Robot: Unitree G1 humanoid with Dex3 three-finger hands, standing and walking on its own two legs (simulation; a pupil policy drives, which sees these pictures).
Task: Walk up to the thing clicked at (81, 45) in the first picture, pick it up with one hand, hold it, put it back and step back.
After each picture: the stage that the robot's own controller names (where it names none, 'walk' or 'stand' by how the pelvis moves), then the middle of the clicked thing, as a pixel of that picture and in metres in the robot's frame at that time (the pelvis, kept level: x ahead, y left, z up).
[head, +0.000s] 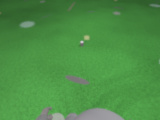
stand; (81, 43) +1.62 +0.22 -0.72
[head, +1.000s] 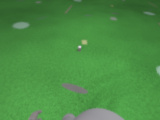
walk; (79, 48) +1.49 +0.19 -0.71
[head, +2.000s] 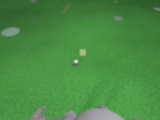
walk; (76, 63) +0.97 +0.23 -0.71
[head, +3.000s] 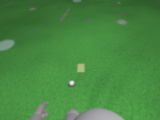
walk; (72, 84) +0.56 +0.27 -0.69
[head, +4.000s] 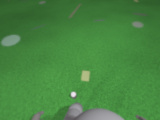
walk; (73, 95) +0.35 +0.23 -0.69
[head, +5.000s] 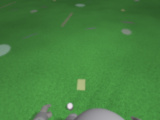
stand; (70, 106) +0.27 +0.23 -0.72
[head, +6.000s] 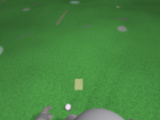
stand; (68, 107) +0.24 +0.24 -0.72
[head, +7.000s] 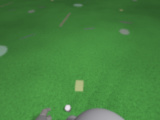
stand; (68, 108) +0.24 +0.25 -0.73
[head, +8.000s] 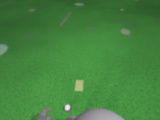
stand; (68, 108) +0.24 +0.25 -0.73
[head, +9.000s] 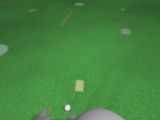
go down; (68, 108) +0.24 +0.25 -0.73
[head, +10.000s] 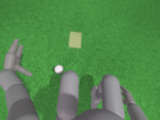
go down; (59, 70) +0.34 +0.24 -0.34
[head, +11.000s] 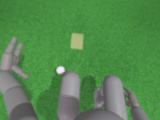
approach; (61, 71) +0.34 +0.24 -0.31
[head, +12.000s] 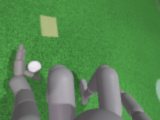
close in; (35, 68) +0.33 +0.27 -0.22
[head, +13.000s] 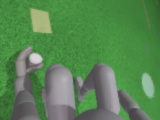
close; (32, 63) +0.35 +0.26 -0.21
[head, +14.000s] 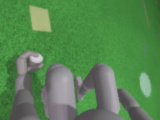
lift; (33, 63) +0.35 +0.25 -0.22
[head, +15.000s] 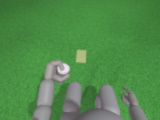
lift; (61, 73) +0.30 +0.19 -0.01
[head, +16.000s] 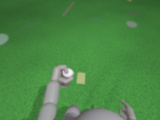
hold; (66, 78) +0.29 +0.17 +0.01
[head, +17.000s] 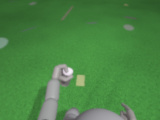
hold; (66, 77) +0.31 +0.18 +0.00
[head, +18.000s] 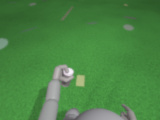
hold; (66, 77) +0.31 +0.17 +0.00
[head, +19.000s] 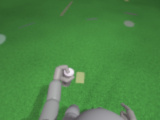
crouch; (67, 77) +0.31 +0.17 -0.01
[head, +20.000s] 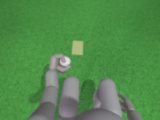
crouch; (63, 65) +0.37 +0.19 -0.09
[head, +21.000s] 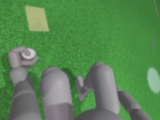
lower; (27, 59) +0.39 +0.26 -0.22
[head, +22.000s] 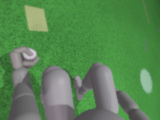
lower; (28, 59) +0.38 +0.27 -0.22
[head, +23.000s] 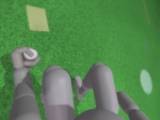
lower; (29, 59) +0.38 +0.26 -0.22
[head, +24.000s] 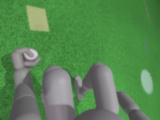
lower; (29, 59) +0.38 +0.26 -0.22
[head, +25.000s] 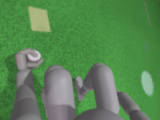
loosen; (32, 60) +0.37 +0.25 -0.22
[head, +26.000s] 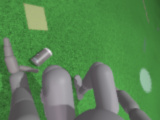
withdraw; (42, 56) +0.41 +0.19 -0.25
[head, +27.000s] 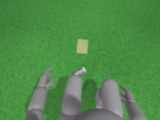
walk; (79, 71) +0.39 +0.10 -0.42
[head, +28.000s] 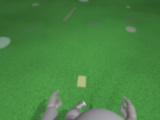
stand; (80, 105) +0.28 +0.06 -0.68
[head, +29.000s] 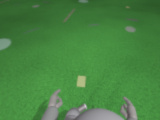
stand; (81, 108) +0.26 +0.06 -0.69
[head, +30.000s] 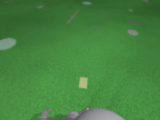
stand; (84, 112) +0.22 +0.01 -0.74
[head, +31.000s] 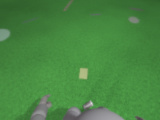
walk; (87, 105) +0.21 -0.04 -0.72
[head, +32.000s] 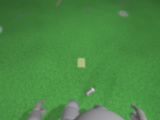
walk; (89, 91) +0.37 -0.07 -0.73
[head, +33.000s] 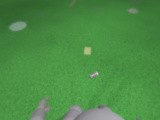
walk; (94, 74) +0.67 -0.05 -0.71
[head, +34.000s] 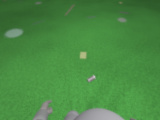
stand; (91, 78) +0.70 -0.05 -0.73
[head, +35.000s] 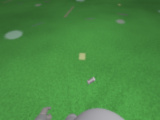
stand; (91, 80) +0.69 -0.05 -0.75
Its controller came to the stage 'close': yes
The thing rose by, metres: 0.71
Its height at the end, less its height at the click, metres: -0.02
